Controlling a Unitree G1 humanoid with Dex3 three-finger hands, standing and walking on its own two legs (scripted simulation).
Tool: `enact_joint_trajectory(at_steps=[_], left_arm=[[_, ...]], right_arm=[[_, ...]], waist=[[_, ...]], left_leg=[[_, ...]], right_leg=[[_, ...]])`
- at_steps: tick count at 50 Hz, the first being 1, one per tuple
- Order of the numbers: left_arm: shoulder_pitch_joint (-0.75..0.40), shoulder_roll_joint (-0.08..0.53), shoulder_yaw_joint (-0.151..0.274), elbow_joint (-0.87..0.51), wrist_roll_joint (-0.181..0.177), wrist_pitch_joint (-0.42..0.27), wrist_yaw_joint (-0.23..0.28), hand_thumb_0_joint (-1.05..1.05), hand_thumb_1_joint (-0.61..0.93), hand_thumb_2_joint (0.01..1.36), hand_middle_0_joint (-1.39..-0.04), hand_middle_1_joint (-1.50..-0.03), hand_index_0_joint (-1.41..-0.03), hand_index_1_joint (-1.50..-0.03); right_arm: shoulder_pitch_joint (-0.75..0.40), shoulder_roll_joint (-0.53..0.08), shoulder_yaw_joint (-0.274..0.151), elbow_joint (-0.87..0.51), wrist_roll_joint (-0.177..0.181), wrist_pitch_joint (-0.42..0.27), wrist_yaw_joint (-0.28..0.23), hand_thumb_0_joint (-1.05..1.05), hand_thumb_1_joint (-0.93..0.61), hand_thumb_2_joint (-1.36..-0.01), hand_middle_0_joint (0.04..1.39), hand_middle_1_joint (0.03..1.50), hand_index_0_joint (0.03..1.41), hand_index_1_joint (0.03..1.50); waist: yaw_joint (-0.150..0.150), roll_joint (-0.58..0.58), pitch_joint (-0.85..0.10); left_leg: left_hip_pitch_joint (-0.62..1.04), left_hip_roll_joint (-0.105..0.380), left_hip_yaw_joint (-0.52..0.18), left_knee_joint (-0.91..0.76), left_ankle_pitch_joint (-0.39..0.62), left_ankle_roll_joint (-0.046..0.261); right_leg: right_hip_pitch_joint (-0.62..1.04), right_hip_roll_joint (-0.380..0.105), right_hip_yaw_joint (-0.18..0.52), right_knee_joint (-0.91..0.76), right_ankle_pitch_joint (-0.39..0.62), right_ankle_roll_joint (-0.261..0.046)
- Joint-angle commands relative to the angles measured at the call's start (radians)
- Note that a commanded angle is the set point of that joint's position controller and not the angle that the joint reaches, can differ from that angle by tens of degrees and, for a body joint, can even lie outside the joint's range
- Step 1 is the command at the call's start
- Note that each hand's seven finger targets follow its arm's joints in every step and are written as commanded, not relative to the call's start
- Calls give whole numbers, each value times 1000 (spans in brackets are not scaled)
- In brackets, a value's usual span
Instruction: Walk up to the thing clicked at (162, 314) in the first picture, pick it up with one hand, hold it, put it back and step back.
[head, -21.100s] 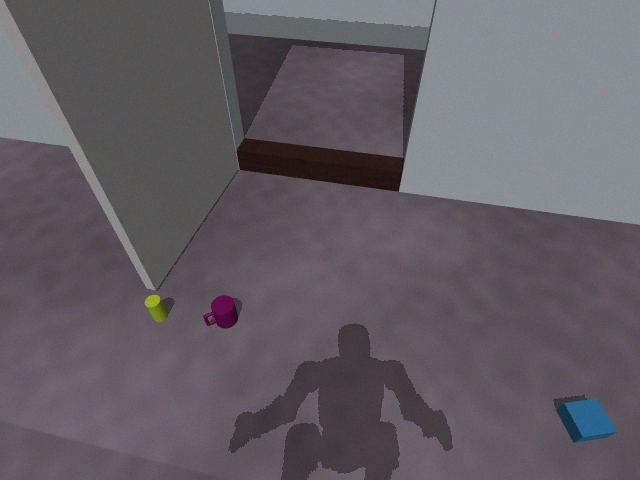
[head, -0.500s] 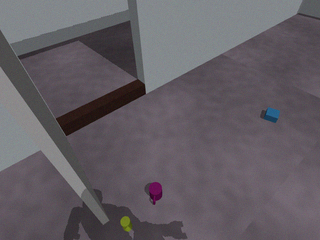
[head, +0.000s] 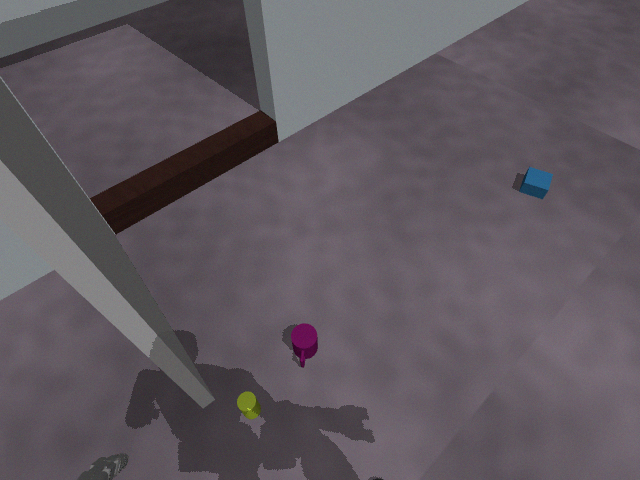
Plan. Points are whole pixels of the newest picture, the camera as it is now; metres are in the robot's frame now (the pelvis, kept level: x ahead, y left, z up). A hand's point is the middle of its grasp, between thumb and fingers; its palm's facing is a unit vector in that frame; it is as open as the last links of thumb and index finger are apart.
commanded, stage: walk up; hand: left
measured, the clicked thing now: (249, 405) +0.39 +0.22 -0.72
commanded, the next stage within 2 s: stand in 1.86 s
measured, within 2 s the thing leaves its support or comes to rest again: neither
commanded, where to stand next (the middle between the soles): +0.00 -0.02 m, yaw -1 degrees
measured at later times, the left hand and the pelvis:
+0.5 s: hand out of the picture +0.02 +0.33 -0.17, palm faces -0.10 -0.95 -0.30, open 7.4 cm; pelvis -0.04 +0.06 +0.00, yaw -3 degrees
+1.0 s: hand (165, 475) +0.17 +0.22 -0.14, palm faces -0.10 -0.93 -0.37, open 7.4 cm; pelvis -0.01 -0.01 -0.01, yaw -3 degrees
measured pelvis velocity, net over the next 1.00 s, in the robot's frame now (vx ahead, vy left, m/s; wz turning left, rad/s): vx -0.01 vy -0.01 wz -0.06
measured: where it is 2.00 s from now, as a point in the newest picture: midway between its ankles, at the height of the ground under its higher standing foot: outside the picture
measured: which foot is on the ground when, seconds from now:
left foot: up 0.00-0.16, down 0.18-0.72, up 0.74-1.00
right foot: down 0.00-0.20, up 0.22-0.70, down 0.72-1.00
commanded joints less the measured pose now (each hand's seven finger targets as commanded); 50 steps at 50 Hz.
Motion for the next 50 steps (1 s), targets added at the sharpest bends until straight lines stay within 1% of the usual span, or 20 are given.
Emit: enact_joint_trajectory(at_steps=[1, 4, 8, 9, 10, 11, 12, 15, 17, 23, 28, 32, 34, 35, 36, 37, 38, 39, 42, 50], left_arm=[[28, 321, 85, -97, 30, -3, 40, 0, 900, 900, -200, -300, -200, -300], [-32, 296, 77, -134, 55, 3, 38, 0, 900, 900, -200, -300, -200, -300], [-38, 221, 48, -154, 46, 41, 1, 0, 900, 900, -200, -300, -200, -300], [-8, 146, 34, -169, 30, 55, -3, 0, 900, 900, -200, -300, -200, -300], [17, 171, 45, -166, 35, 60, -1, 0, 900, 900, -200, -300, -200, -300], [-11, 237, 66, -151, 40, 67, 5, 0, 900, 900, -200, -300, -200, -300], [-41, 265, 76, -131, 35, 65, 2, 0, 900, 900, -200, -300, -200, -300], [137, 286, 89, -106, 36, 70, -30, 0, 900, 900, -200, -300, -200, -300], [104, 277, 98, -130, 55, 75, -49, 0, 900, 900, -200, -300, -200, -300], [77, 268, 92, -183, 43, 52, -87, 0, 900, 900, -200, -300, -200, -300], [82, 255, 81, -192, 35, 16, -101, 0, 900, 900, -200, -300, -200, -300], [152, 223, 81, -172, 29, -2, -95, 0, 900, 900, -200, -300, -200, -300], [245, 203, 84, -125, 26, -10, -74, 0, 900, 900, -200, -300, -200, -300], [285, 245, 98, -111, 30, -19, -61, 0, 900, 900, -200, -300, -200, -300], [321, 319, 119, -115, 35, -26, -47, 0, 900, 900, -200, -300, -200, -300], [261, 314, 101, -160, 30, -28, -36, 0, 900, 900, -200, -300, -200, -300], [188, 330, 99, -180, 29, -19, -34, 0, 900, 900, -200, -300, -200, -300], [152, 311, 95, -186, 26, -13, -32, 0, 900, 900, -200, -300, -200, -300], [71, 263, 81, -202, 9, -11, -21, 0, 900, 900, -200, -300, -200, -300], [102, 278, 105, -230, 9, -6, 13, 0, 900, 900, -200, -300, -200, -300]], right_arm=[[89, -169, -47, -107, -9, 32, 6, 0, -900, -900, 200, 300, 200, 300], [135, -167, -57, -116, -6, 27, 17, 0, -900, -900, 200, 300, 200, 300], [226, -146, -57, -50, -22, -30, -5, 0, -900, -900, 200, 300, 200, 300], [213, -234, -77, -59, -52, -48, -15, 0, -900, -900, 200, 300, 200, 300], [169, -335, -94, -93, -61, -62, -30, 0, -900, -900, 200, 300, 200, 300], [112, -387, -94, -120, -44, -69, -36, 0, -900, -900, 200, 300, 200, 300], [21, -362, -86, -131, -39, -79, -38, 0, -900, -900, 200, 300, 200, 300], [58, -286, -81, -129, -31, -107, -64, 0, -900, -900, 200, 300, 200, 300], [223, -280, -95, -96, -18, -122, -76, 0, -900, -900, 200, 300, 200, 300], [276, -275, -100, -146, -21, -141, -63, 0, -900, -900, 200, 300, 200, 300], [295, -262, -87, -192, -19, -146, -34, 0, -900, -900, 200, 300, 200, 300], [212, -268, -70, -235, -21, -129, -22, 0, -900, -900, 200, 300, 200, 300], [204, -231, -49, -248, -3, -107, -25, 0, -900, -900, 200, 300, 200, 300], [253, -179, -25, -245, 12, -100, -26, 0, -900, -900, 200, 300, 200, 300], [293, -123, -5, -257, 20, -98, -28, 0, -900, -900, 200, 300, 200, 300], [329, -106, 8, -250, 22, -84, -38, 0, -900, -900, 200, 300, 200, 300], [326, -190, -17, -229, 23, -70, -50, 0, -900, -900, 200, 300, 200, 300], [314, -214, -26, -209, 20, -68, -50, 0, -900, -900, 200, 300, 200, 300], [354, -202, -19, -155, 25, -56, -47, 0, -900, -900, 200, 300, 200, 300], [269, -196, -35, -202, -11, -12, -47, 0, -900, -900, 200, 300, 200, 300]], waist=[[14, -159, -258], [-13, -192, -317], [-52, -130, -301], [-40, 100, -227], [-10, 133, -167], [-33, 113, -133], [-11, 109, -57], [63, 47, -107], [-8, 40, -153], [-52, 145, -49], [-58, 167, 0], [-2, 210, -23], [38, 108, -91], [58, -29, -151], [66, -238, -206], [29, -221, -207], [33, -176, -184], [20, -167, -143], [-10, -171, -143], [39, -187, -174]], left_leg=[[-60, 2, -109, 413, -191, 12], [-32, 27, -86, 309, -153, 6], [189, 27, -39, -315, 87, -11], [214, 165, -295, -416, 12, -16], [137, 328, -488, -394, 90, 5], [-75, 424, -581, -417, -22, 116], [-183, 419, -565, -452, -49, 160], [222, 250, -223, -267, 413, 59], [349, 271, -230, -233, 515, 41], [293, 298, -257, -392, 79, 112], [241, 290, -156, -388, 154, 170], [41, 236, -32, -255, 365, 145], [-4, 177, 20, -53, 480, 100], [-57, 132, 40, 105, 417, 62], [-161, 50, 46, 302, 132, 20], [-177, -16, -69, 343, -227, 3], [-114, 20, -102, 403, -283, 15], [-106, 38, -107, 417, -270, 15], [-127, 38, -127, 382, -158, 2], [-226, 9, -107, 463, -170, -14]], right_leg=[[87, -342, 256, -64, 492, -271], [70, -253, 150, -22, 299, -222], [-48, -91, 90, 201, -144, -141], [-238, 63, 74, 378, -361, -78], [-346, 115, 134, 492, -453, -47], [-232, 44, 231, 477, -427, -40], [-157, 31, 238, 520, -362, -37], [-352, 75, 205, 588, -194, -28], [-368, 66, 177, 571, -188, -24], [-387, 37, 169, 503, -152, -4], [-294, -1, 69, 325, -172, -12], [4, -4, -55, 159, -164, -30], [186, 35, -88, -4, 12, -43], [302, 20, -55, -51, 97, -46], [360, -153, 187, -79, 237, -93], [275, -301, 401, -143, 193, -156], [135, -335, 417, -156, 14, -253], [65, -305, 373, -151, -24, -266], [61, -188, 148, -120, -5, -182], [107, -320, 169, 24, 593, -286]])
